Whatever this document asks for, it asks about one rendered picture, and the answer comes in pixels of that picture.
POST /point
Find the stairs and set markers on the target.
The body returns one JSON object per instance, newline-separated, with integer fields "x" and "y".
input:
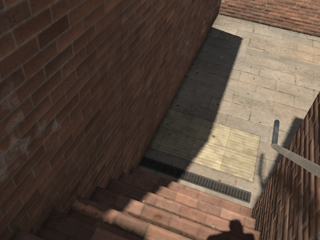
{"x": 143, "y": 206}

